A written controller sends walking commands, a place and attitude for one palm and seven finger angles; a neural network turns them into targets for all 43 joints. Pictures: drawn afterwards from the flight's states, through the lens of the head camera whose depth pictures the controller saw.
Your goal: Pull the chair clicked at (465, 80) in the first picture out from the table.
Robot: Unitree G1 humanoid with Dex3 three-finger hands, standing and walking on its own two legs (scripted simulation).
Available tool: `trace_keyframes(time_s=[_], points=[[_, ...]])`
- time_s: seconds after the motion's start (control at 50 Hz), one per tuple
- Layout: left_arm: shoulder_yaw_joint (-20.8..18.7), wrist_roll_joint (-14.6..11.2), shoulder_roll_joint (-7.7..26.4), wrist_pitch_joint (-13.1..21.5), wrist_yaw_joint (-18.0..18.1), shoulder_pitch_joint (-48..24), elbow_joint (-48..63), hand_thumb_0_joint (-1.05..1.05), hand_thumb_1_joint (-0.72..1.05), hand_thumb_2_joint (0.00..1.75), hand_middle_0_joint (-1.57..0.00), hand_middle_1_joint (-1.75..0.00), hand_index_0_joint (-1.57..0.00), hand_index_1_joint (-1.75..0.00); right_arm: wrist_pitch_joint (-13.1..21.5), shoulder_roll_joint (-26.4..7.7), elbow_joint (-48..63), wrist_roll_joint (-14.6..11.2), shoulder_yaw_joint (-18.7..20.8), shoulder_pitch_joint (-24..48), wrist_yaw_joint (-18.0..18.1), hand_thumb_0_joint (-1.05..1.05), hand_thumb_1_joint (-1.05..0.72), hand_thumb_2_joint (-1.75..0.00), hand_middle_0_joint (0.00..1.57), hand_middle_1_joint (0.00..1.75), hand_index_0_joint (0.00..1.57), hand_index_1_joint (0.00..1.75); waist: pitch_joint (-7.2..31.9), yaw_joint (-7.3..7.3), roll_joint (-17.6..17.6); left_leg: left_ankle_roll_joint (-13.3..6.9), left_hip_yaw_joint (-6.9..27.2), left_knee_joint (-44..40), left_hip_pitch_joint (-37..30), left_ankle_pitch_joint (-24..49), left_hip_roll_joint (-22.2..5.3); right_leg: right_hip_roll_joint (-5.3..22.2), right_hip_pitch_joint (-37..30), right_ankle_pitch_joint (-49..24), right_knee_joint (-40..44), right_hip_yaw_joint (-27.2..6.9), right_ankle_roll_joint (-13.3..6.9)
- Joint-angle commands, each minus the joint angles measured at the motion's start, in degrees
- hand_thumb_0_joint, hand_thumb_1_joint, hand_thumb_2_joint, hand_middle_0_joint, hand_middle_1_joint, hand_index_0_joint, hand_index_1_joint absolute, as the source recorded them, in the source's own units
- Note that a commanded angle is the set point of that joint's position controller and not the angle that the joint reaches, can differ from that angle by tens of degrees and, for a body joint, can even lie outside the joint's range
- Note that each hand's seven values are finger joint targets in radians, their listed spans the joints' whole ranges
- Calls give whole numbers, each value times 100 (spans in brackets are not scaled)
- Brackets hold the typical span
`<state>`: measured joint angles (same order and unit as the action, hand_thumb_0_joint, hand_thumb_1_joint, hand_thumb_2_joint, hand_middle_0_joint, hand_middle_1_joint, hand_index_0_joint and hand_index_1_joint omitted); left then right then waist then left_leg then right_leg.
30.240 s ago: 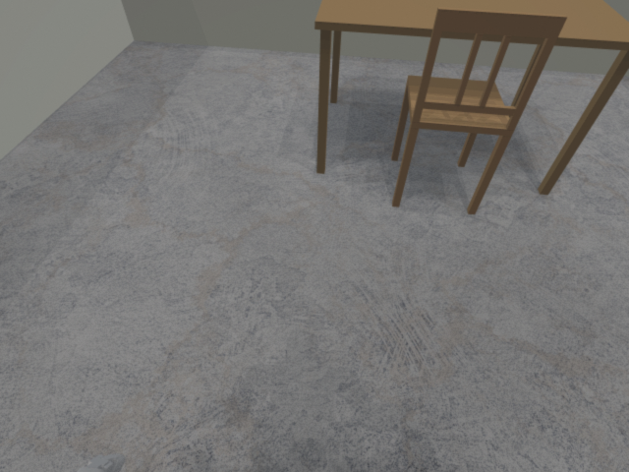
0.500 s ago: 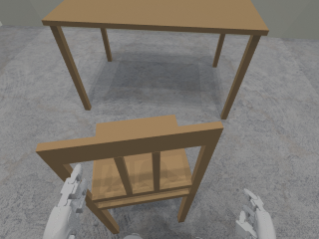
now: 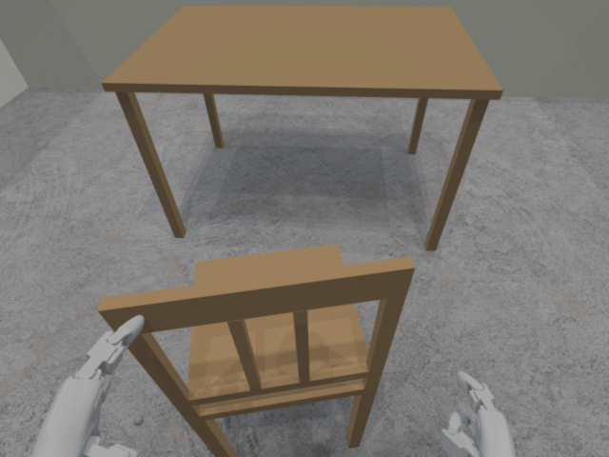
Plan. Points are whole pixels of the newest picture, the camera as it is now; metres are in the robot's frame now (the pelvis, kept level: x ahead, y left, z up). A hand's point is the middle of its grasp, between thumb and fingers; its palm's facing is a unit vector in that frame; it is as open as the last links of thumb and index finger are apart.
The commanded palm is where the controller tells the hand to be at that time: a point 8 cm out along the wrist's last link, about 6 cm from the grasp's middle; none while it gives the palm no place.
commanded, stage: draw the hand back to the body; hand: left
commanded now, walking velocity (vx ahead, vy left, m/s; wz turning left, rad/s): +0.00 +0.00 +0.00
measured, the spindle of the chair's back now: (246, 354) +0.29 +0.12 -0.08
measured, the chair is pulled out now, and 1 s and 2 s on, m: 0.63 0.62 0.62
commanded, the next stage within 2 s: step back with the hand held close in 0.88 s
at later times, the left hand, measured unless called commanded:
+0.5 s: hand (53, 288) +0.22 +0.25 +0.21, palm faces +0.50 -0.76 -0.42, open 9.1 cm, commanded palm +0.16 +0.29 +0.21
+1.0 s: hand (63, 291) +0.22 +0.25 +0.19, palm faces +0.44 -0.78 -0.43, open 7.4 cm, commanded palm +0.17 +0.29 +0.21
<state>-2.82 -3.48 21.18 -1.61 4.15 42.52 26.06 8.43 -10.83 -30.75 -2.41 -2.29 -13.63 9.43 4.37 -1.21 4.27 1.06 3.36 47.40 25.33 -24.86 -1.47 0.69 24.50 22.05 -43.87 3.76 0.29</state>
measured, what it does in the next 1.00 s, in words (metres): stands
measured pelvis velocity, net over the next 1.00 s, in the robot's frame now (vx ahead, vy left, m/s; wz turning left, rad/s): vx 0.02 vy -0.01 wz -0.03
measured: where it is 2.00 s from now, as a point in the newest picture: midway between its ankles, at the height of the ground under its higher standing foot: outside the picture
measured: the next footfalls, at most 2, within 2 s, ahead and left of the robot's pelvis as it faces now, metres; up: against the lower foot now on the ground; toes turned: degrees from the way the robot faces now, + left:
none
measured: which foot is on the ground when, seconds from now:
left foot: down 0.00-1.00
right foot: down 0.00-1.00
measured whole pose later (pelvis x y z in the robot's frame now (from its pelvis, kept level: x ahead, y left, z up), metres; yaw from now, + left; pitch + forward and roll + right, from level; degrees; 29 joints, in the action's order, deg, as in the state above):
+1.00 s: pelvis +0.02 -0.01 +0.03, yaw -1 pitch -4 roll +0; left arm -19.8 -3.7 19.9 2.9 7.9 27.7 23.5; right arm 8.0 -12.8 -39.1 -1.2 0.0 -9.7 5.7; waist -1.5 -2.9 4.8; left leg 1.6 1.1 25.0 4.8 -16.4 -1.9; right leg 0.3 6.1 14.8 -24.7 2.1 -0.2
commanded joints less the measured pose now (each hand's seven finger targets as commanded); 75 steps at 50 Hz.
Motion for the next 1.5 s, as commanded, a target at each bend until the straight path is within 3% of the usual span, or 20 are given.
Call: trace_keyframes(time_s=[0.0, 0.04, 0.24, 0.36, 0.42, 0.48, 0.56, 0.62, 0.66, 0.88, 0.94, 0.98, 1.0, 1.02, 1.04, 1.06, 1.1, 1.24, 1.34, 1.48], points=[[-1376, 58, 748, 370, 628, -849, 1484, 0, 3, 48, -8, -12, -8, -12, 346, -553, 866, 32, 158, 763, 49, 0, -90, -90, 20, 30, 20, 30, -19, -79, 84, -138, -106, -1380, -618, 647, -25, 181, -525, -182, 1424, -72, -180], [-1617, 79, 974, 368, 684, -981, 1462, 0, 10, 51, -9, -14, -9, -14, 404, -585, 740, 43, 161, 801, 35, 0, -90, -90, 20, 30, 20, 30, 17, -132, 158, -123, -68, -1575, -795, 844, -28, 180, -807, -408, 1543, -67, -202], [-2036, 70, 1156, 475, 736, -1600, 1764, 0, 47, 69, -14, -21, -14, -21, 742, -663, 342, 99, 163, 987, -113, 0, -90, -90, 20, 30, 20, 30, 111, -173, 336, -120, -134, -2065, -1606, 1850, 10, 187, -1607, -1619, 1842, -83, -175], [-2046, 53, 684, 549, 638, -1529, 824, 0, 68, 80, -17, -26, -17, -26, 629, -650, 147, 116, 267, 1075, -249, 0, -90, -90, 20, 30, 20, 30, -272, -179, -245, -158, -226, -2242, -1754, 2125, -56, 209, -1653, -2007, 1976, -82, -103], [-2242, 18, 743, 614, 542, -1636, 470, 0, 79, 85, -19, -28, -19, -28, 422, -683, 139, 121, 345, 1155, -319, 0, -90, -90, 20, 30, 20, 30, -349, -213, -656, -208, -288, -2288, -1743, 2229, -106, 224, -1740, -2252, 2058, -116, -63], [-2479, -27, 976, 712, 480, -1965, 634, 0, 90, 90, -20, -30, -20, -30, 312, -686, 189, 107, 344, 1195, -362, 0, -90, -90, 20, 30, 20, 30, -219, -237, -343, -203, -341, -2339, -1815, 2327, -89, 250, -1900, -2408, 2106, -171, -67], [-2363, -44, 869, 752, 416, -1768, 752, 0, 90, 90, -20, -30, -20, -30, 262, -659, 242, 106, 356, 1241, -407, 0, -90, -90, 20, 30, 20, 30, -128, -251, -195, -199, -375, -2357, -1890, 2483, -92, 262, -2008, -2611, 2144, -179, -70], [-2486, -37, 1021, 796, 437, -1782, 1001, 0, 90, 90, -20, -30, -20, -30, 273, -661, 278, 103, 378, 1244, -398, 0, -90, -90, 20, 30, 20, 30, 69, -258, -215, -201, -370, -2381, -1974, 2497, -101, 257, -2080, -2609, 2158, -182, -67], [-2588, -16, 1148, 812, 471, -1862, 1105, 0, 90, 90, -20, -30, -20, -30, 289, -669, 253, 105, 387, 1223, -367, 0, -90, -90, 20, 30, 20, 30, 75, -246, 27, -198, -401, -2380, -2033, 2433, -83, 257, -2048, -2546, 2203, -216, -79], [-2368, 5, 885, 791, 476, -1796, 798, 0, 90, 90, -20, -30, -20, -30, 270, -708, 170, 88, 421, 1236, -347, 0, -90, -90, 20, 30, 20, 30, -144, -209, -214, -200, -365, -2477, -2011, 2250, -132, 230, -1889, -2163, 2276, -159, -76], [-2494, 27, 1089, 814, 497, -1923, 979, 0, 90, 90, -20, -30, -20, -30, 291, -735, 149, 101, 420, 1229, -354, 0, -90, -90, 20, 30, 20, 30, -28, -226, -116, -189, -327, -2483, -2005, 2344, -128, 232, -1998, -2230, 2252, -169, -109], [-2265, 37, 865, 793, 483, -2085, 869, 0, 90, 90, -20, -30, -20, -30, 297, -733, 148, 113, 374, 1203, -370, 0, -90, -90, 20, 30, 20, 30, -124, -173, -22, -183, -334, -2514, -2001, 2302, -115, 231, -1903, -2161, 2242, -149, -105], [-3158, -52, 1786, 1079, 486, -2903, 1347, 0, 90, 90, -20, -30, -20, -30, 146, -885, 298, 73, 427, 1031, -397, 0, -90, -90, 20, 30, 20, 30, -658, -16, -222, -270, -252, -2360, -1612, 1875, -218, 468, -1369, -2536, 2590, -791, -112], [-2938, -16, 1403, 1110, 440, -2451, 793, 0, 90, 90, -20, -30, -20, -30, 65, -799, 188, 96, 444, 1032, -396, 0, -90, -90, 20, 30, 20, 30, -595, 48, -566, -255, -159, -2306, -1606, 1754, -213, 563, -1420, -2601, 2588, -778, -141], [-2941, -3, 1419, 1152, 412, -2377, 846, 0, 90, 90, -20, -30, -20, -30, 0, -851, 237, 99, 478, 1015, -408, 0, -90, -90, 20, 30, 20, 30, -503, 38, -502, -244, -148, -2325, -1606, 1748, -208, 598, -1486, -2702, 2552, -798, -158], [-2712, 2, 1082, 1145, 382, -1912, 636, 0, 90, 90, -20, -30, -20, -30, -67, -814, 258, 114, 474, 1080, -413, 0, -90, -90, 20, 30, 20, 30, -360, 47, -393, -246, -160, -2357, -1670, 1930, -222, 593, -1546, -2761, 2470, -733, -140], [-2523, 28, 849, 1109, 365, -1370, 680, 0, 90, 90, -20, -30, -20, -30, -212, -827, 351, 140, 481, 1115, -441, 0, -90, -90, 20, 30, 20, 30, -28, 20, -143, -253, -159, -2444, -1677, 2422, -302, 554, -1737, -2800, 2286, -579, -95], [-2918, 66, 1322, 1118, 516, -1088, 1336, 0, 90, 90, -20, -30, -20, -30, -424, -783, 489, 124, 567, 1200, -365, 0, -90, -90, 20, 30, 20, 30, 565, 30, -220, -255, -50, -2433, -1579, 3193, -480, 514, -1905, -3016, 1907, -445, -38], [-2918, 43, 1321, 1181, 581, -1073, 1540, 0, 90, 90, -20, -30, -20, -30, -335, -756, 476, 124, 556, 1141, -295, 0, -90, -90, 20, 30, 20, 30, 510, 21, 192, -295, 60, -2503, -1176, 2852, -589, 453, -1818, -2475, 1705, -418, -11], [-2735, 63, 1122, 1176, 625, -1167, 1497, 0, 90, 90, -20, -30, -20, -30, -229, -775, 462, 134, 542, 980, -274, 0, -90, -90, 20, 30, 20, 30, 164, 57, -52, -312, 146, -2491, -355, 1112, -514, 428, -1587, -1641, 1871, -612, -32]])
